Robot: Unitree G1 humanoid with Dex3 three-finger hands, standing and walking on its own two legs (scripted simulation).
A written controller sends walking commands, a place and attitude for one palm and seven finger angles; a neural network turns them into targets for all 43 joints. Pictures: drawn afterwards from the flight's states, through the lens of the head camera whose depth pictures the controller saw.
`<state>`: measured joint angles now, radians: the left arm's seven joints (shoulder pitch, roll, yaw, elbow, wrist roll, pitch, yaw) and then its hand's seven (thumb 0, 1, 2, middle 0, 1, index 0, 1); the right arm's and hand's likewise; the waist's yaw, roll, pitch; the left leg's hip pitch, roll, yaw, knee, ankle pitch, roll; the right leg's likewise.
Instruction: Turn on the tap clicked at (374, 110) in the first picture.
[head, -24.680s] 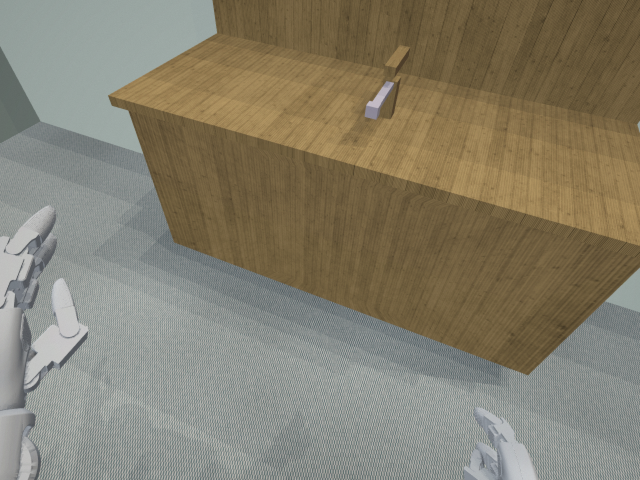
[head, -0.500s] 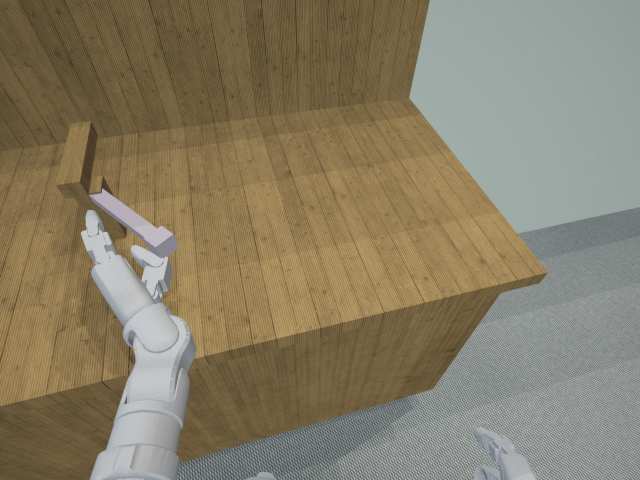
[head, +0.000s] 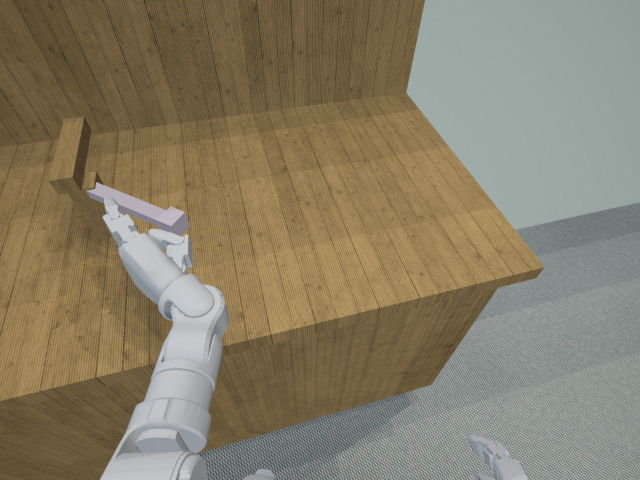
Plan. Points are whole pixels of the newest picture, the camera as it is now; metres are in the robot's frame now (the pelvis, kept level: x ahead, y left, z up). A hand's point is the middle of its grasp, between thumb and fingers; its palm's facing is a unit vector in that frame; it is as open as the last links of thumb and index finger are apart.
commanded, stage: push the lever round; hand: left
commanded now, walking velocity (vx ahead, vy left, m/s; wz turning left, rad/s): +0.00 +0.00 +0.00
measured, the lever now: (173, 223) +0.42 +0.22 +0.08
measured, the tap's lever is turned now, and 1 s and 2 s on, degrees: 49 77 77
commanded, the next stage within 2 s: lift the hand up off the lever in 0.80 s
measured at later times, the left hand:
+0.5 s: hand (209, 218) +0.44 +0.18 +0.08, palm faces +0.82 -0.57 -0.10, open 7.4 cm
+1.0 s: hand (213, 204) +0.46 +0.18 +0.08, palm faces +0.81 -0.57 -0.09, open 7.7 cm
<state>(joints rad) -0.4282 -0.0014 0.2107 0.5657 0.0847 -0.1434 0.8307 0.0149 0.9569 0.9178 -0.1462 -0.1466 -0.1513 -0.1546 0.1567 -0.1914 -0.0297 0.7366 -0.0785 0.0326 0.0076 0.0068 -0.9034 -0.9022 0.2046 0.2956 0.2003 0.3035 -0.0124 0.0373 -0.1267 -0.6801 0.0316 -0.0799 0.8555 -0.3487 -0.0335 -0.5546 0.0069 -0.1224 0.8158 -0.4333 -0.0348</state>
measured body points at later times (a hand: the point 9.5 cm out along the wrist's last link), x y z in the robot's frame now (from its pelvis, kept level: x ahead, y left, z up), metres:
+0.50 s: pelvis +0.00 -0.01 -0.01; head +0.05 -0.01 +0.44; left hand +0.39 +0.21 +0.08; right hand +0.10 -0.26 -0.14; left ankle +0.04 +0.14 -0.70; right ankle -0.02 -0.10 -0.70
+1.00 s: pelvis +0.01 -0.01 +0.00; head +0.07 -0.01 +0.44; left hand +0.42 +0.21 +0.08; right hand +0.09 -0.26 -0.14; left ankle +0.04 +0.14 -0.70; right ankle -0.02 -0.10 -0.70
